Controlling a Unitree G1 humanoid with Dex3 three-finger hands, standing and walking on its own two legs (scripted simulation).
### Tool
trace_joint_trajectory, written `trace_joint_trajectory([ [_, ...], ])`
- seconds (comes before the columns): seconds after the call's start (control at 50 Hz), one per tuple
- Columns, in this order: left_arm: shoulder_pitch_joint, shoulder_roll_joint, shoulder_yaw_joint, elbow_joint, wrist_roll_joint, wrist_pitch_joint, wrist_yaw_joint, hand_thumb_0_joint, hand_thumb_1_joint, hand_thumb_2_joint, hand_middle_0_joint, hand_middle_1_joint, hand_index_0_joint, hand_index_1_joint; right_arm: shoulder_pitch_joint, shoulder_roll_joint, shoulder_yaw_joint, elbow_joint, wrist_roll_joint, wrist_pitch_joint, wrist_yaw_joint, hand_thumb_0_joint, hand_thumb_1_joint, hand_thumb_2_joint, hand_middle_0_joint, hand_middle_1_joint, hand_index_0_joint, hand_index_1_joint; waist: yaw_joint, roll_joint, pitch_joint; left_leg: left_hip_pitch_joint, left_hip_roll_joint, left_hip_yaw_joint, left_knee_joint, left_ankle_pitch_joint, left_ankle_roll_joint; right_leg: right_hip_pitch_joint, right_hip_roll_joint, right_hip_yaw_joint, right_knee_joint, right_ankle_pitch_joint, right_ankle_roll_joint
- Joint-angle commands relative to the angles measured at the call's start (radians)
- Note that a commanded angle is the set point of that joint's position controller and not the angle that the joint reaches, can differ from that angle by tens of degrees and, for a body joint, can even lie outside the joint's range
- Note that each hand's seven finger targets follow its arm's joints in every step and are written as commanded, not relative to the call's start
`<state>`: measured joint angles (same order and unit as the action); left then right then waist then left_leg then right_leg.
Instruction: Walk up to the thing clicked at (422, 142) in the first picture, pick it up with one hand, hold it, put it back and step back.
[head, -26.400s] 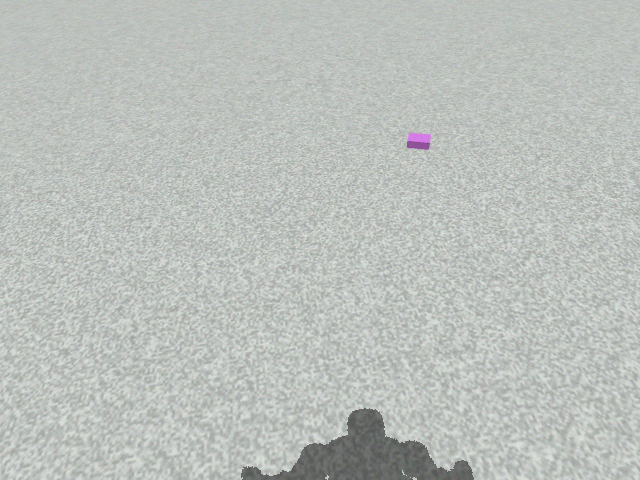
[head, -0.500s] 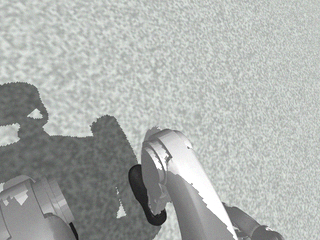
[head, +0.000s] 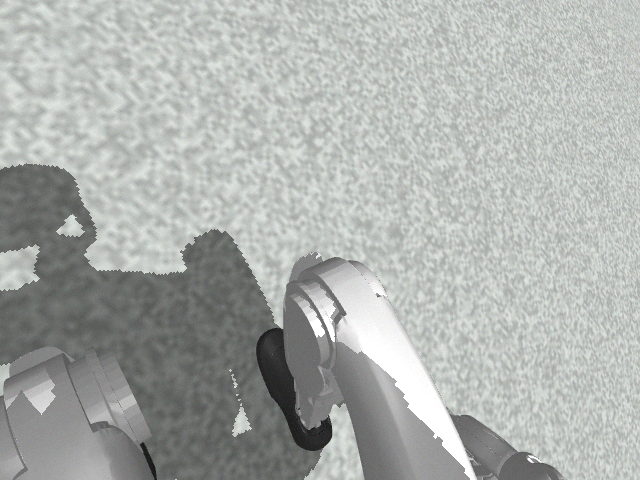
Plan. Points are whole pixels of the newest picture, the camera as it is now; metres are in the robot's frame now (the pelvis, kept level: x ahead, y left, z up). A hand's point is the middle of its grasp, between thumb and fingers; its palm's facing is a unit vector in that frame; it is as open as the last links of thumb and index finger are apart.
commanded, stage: close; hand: left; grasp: from above
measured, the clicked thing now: out of the picture +0.45 +0.36 -0.28
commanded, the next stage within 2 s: settle in 0.60 s
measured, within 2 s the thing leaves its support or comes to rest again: leaves its support in 0.98 s
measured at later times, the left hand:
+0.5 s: hand out of the picture +0.44 +0.35 -0.24, palm faces -0.44 -0.15 -0.89, open 10.8 cm
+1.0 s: hand out of the picture +0.44 +0.36 -0.23, palm faces -0.43 -0.15 -0.89, open 10.8 cm
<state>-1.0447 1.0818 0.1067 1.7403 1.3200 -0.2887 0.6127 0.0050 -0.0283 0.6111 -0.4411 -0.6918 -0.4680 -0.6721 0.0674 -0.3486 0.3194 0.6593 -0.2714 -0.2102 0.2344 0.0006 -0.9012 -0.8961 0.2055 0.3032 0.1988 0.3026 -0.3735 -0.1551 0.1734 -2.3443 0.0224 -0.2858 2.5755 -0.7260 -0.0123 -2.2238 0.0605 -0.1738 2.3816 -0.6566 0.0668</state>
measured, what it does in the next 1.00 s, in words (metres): stands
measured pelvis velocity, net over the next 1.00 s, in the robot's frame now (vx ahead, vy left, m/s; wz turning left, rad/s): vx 0.00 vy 0.00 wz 0.01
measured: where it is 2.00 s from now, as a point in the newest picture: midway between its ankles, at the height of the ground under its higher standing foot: (229, 456)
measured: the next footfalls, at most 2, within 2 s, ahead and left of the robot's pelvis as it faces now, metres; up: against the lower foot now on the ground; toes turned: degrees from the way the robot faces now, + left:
none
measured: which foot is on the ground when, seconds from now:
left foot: down 0.00-1.00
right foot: down 0.00-1.00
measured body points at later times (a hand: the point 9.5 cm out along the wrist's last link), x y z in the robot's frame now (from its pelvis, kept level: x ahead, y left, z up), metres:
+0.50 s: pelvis +0.00 +0.00 +0.00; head +0.27 +0.14 +0.33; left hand +0.45 +0.36 -0.19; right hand +0.07 -0.26 -0.05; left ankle +0.06 +0.13 -0.27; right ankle +0.12 -0.12 -0.26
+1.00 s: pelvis +0.00 +0.00 +0.00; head +0.27 +0.14 +0.34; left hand +0.46 +0.36 -0.18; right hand +0.07 -0.26 -0.05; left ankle +0.06 +0.13 -0.27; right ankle +0.12 -0.12 -0.26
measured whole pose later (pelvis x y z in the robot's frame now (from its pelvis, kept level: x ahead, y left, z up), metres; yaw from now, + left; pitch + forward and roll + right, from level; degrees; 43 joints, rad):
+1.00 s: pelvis +0.00 +0.00 +0.00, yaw +0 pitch +28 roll -15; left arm -1.03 1.06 0.13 1.65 1.30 -0.26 0.53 0.02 -0.06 0.37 -0.67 -0.46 -0.71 -0.43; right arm 0.09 -0.35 0.30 0.64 -0.26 -0.18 0.22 0.00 -0.91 -0.90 0.21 0.30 0.20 0.30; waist -0.36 -0.14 0.16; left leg -2.35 0.02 -0.28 2.56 -0.73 -0.02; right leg -2.23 0.05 -0.17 2.37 -0.66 0.06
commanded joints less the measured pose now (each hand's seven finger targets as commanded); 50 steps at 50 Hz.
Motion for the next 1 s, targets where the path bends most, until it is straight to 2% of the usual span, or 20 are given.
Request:
trace_joint_trajectory([
  [0.0,-0.195,0.233,0.016,-0.075,-0.018,0.015,0.029,0.000,0.155,0.565,-0.582,-0.630,-0.600,-0.611,0.174,-0.332,-0.098,0.008,0.003,-0.007,-0.015,0.000,-0.891,-0.899,0.199,0.300,0.199,0.300,-0.039,0.520,-0.588,0.464,0.031,0.117,-0.276,0.203,0.017,0.327,0.031,-0.103,-0.191,0.227,-0.078],
  [0.04,-0.227,0.243,0.025,-0.109,-0.023,0.014,0.028,0.000,0.193,0.565,-0.608,-0.628,-0.626,-0.609,0.174,-0.340,-0.105,0.010,0.010,-0.009,-0.016,0.000,-0.890,-0.899,0.199,0.300,0.199,0.300,-0.035,0.524,-0.604,0.473,0.031,0.108,-0.278,0.210,0.016,0.309,0.028,-0.108,-0.185,0.226,-0.078],
  [0.1,-0.209,0.215,0.009,-0.080,-0.027,0.015,0.019,0.000,0.245,0.530,-0.646,-0.608,-0.668,-0.584,0.177,-0.336,-0.098,0.007,0.009,-0.012,-0.010,0.000,-0.892,-0.900,0.199,0.300,0.199,0.300,-0.044,0.530,-0.580,0.481,0.033,0.100,-0.283,0.218,0.012,0.296,0.026,-0.112,-0.175,0.230,-0.077],
  [0.14,-0.222,0.263,0.031,-0.105,-0.021,0.015,0.023,0.000,0.276,0.535,-0.678,-0.593,-0.696,-0.574,0.183,-0.339,-0.093,-0.002,0.009,-0.007,-0.015,0.000,-0.891,-0.900,0.199,0.300,0.199,0.300,-0.037,0.529,-0.614,0.480,0.031,0.110,-0.281,0.227,0.017,0.332,0.030,-0.106,-0.191,0.241,-0.077],
  [0.22,-0.233,0.233,0.008,-0.129,-0.031,0.022,0.010,0.000,0.299,0.522,-0.698,-0.571,-0.716,-0.553,0.189,-0.342,-0.102,-0.008,0.010,-0.009,-0.016,0.000,-0.891,-0.900,0.199,0.300,0.199,0.300,-0.041,0.538,-0.628,0.483,0.029,0.125,-0.272,0.249,0.019,0.346,0.032,-0.095,-0.195,0.261,-0.077],
  [0.28,-0.179,0.237,0.018,-0.069,-0.033,0.026,0.005,0.000,0.344,0.550,-0.746,-0.563,-0.757,-0.552,0.186,-0.348,-0.108,-0.007,0.010,-0.007,-0.021,0.000,-0.892,-0.900,0.199,0.300,0.199,0.300,-0.037,0.520,-0.593,0.468,0.030,0.118,-0.286,0.208,0.017,0.333,0.032,-0.100,-0.199,0.223,-0.080],
  [0.32,-0.221,0.271,0.044,-0.136,-0.032,0.014,0.004,0.000,0.392,0.558,-0.778,-0.570,-0.790,-0.557,0.190,-0.347,-0.108,-0.003,0.008,0.000,-0.021,0.000,-0.891,-0.900,0.199,0.300,0.199,0.300,-0.026,0.551,-0.623,0.479,0.030,0.113,-0.292,0.216,0.014,0.330,0.031,-0.106,-0.194,0.224,-0.082],
  [0.34,-0.204,0.253,0.028,-0.107,-0.027,0.020,-0.005,0.000,0.409,0.552,-0.790,-0.566,-0.803,-0.552,0.184,-0.344,-0.107,-0.006,0.011,-0.003,-0.019,0.000,-0.893,-0.900,0.199,0.300,0.199,0.300,-0.024,0.547,-0.609,0.488,0.030,0.111,-0.282,0.224,0.011,0.306,0.024,-0.103,-0.179,0.229,-0.083],
  [0.48,-0.174,0.236,0.019,-0.073,-0.031,0.015,-0.010,0.000,0.506,0.586,-0.869,-0.561,-0.877,-0.553,0.195,-0.339,-0.101,-0.007,0.005,0.008,-0.024,0.000,-0.890,-0.899,0.199,0.300,0.199,0.300,-0.045,0.511,-0.585,0.466,0.029,0.117,-0.282,0.213,0.019,0.333,0.032,-0.103,-0.199,0.228,-0.078],
  [0.52,-0.192,0.267,0.038,-0.099,-0.031,0.009,-0.006,0.000,0.547,0.605,-0.896,-0.570,-0.905,-0.561,0.182,-0.337,-0.098,-0.008,0.010,0.013,-0.027,0.000,-0.890,-0.899,0.199,0.300,0.199,0.300,-0.023,0.528,-0.609,0.465,0.027,0.116,-0.284,0.215,0.017,0.330,0.029,-0.102,-0.194,0.223,-0.082],
  [0.54,-0.191,0.269,0.037,-0.104,-0.026,0.009,-0.008,0.000,0.565,0.592,-0.908,-0.573,-0.920,-0.561,0.192,-0.339,-0.096,-0.007,0.004,0.013,-0.025,0.000,-0.891,-0.899,0.199,0.300,0.199,0.300,-0.030,0.537,-0.615,0.478,0.029,0.118,-0.281,0.238,0.017,0.339,0.030,-0.102,-0.192,0.239,-0.080],
  [0.58,-0.187,0.239,0.020,-0.080,-0.032,0.012,-0.010,0.000,0.569,0.625,-0.924,-0.571,-0.929,-0.567,0.184,-0.339,-0.099,-0.012,0.004,0.015,-0.028,0.000,-0.891,-0.900,0.199,0.300,0.199,0.300,-0.041,0.508,-0.600,0.453,0.031,0.120,-0.276,0.221,0.021,0.345,0.036,-0.097,-0.201,0.234,-0.078],
  [0.64,-0.206,0.265,0.033,-0.102,-0.034,0.006,-0.002,0.000,0.609,0.613,-0.945,-0.568,-0.954,-0.559,0.183,-0.337,-0.092,-0.007,0.004,0.018,-0.032,0.000,-0.890,-0.899,0.199,0.300,0.199,0.300,-0.031,0.520,-0.612,0.465,0.030,0.113,-0.281,0.218,0.018,0.338,0.031,-0.103,-0.196,0.227,-0.081],
  [0.68,-0.194,0.255,0.025,-0.097,-0.026,0.011,-0.008,0.000,0.620,0.593,-0.952,-0.559,-0.962,-0.549,0.191,-0.340,-0.094,-0.013,-0.001,0.018,-0.029,0.000,-0.891,-0.899,0.199,0.300,0.199,0.300,-0.037,0.532,-0.613,0.477,0.029,0.115,-0.284,0.233,0.017,0.340,0.033,-0.103,-0.192,0.238,-0.080],
  [0.7,-0.183,0.255,0.026,-0.071,-0.034,0.012,-0.005,0.000,0.549,0.604,-0.954,-0.580,-0.970,-0.567,0.175,-0.332,-0.087,-0.017,0.003,0.020,-0.033,0.000,-0.910,-0.903,0.200,0.300,0.199,0.300,-0.032,0.498,-0.594,0.444,0.030,0.118,-0.274,0.211,0.022,0.340,0.035,-0.098,-0.203,0.227,-0.078],
  [0.72,-0.185,0.255,0.026,-0.081,-0.034,0.009,-0.005,0.000,0.562,0.631,-0.975,-0.562,-0.983,-0.556,0.187,-0.334,-0.087,-0.015,-0.001,0.022,-0.034,0.000,-0.907,-0.902,0.200,0.300,0.199,0.300,-0.040,0.492,-0.602,0.439,0.028,0.122,-0.274,0.212,0.025,0.356,0.035,-0.097,-0.210,0.233,-0.075],
  [0.82,-0.210,0.276,0.049,-0.148,-0.039,0.020,-0.020,0.000,0.578,0.622,-0.993,-0.538,-0.997,-0.536,0.190,-0.344,-0.107,-0.011,0.010,0.024,-0.035,0.000,-0.908,-0.903,0.200,0.300,0.199,0.300,-0.020,0.565,-0.645,0.507,0.029,0.109,-0.287,0.253,0.009,0.323,0.026,-0.106,-0.184,0.248,-0.084],
  [0.88,-0.239,0.244,0.025,-0.217,-0.034,0.025,-0.033,0.000,0.596,0.613,-1.001,-0.535,-1.009,-0.530,0.187,-0.329,-0.117,-0.016,0.006,0.024,-0.031,0.000,-0.906,-0.902,0.200,0.300,0.199,0.300,-0.012,0.608,-0.688,0.537,0.027,0.123,-0.286,0.284,0.008,0.335,0.029,-0.099,-0.184,0.278,-0.085],
  [0.96,-0.211,0.262,0.053,-0.251,-0.039,0.036,-0.049,0.000,0.598,0.642,-1.020,-0.526,-1.018,-0.530,0.199,-0.329,-0.135,-0.002,0.020,0.027,-0.029,0.000,-0.910,-0.903,0.200,0.300,0.199,0.300,0.002,0.618,-0.700,0.529,0.023,0.137,-0.281,0.283,0.009,0.344,0.025,-0.089,-0.193,0.277,-0.089],
  [0.98,-0.241,0.257,0.063,-0.338,-0.049,0.032,-0.052,0.000,0.628,0.652,-1.029,-0.532,-1.030,-0.533,0.204,-0.327,-0.140,-0.014,0.018,0.031,-0.030,0.000,-0.904,-0.901,0.200,0.300,0.199,0.300,0.014,0.637,-0.751,0.550,0.021,0.137,-0.291,0.317,0.004,0.359,0.023,-0.093,-0.196,0.297,-0.091],
])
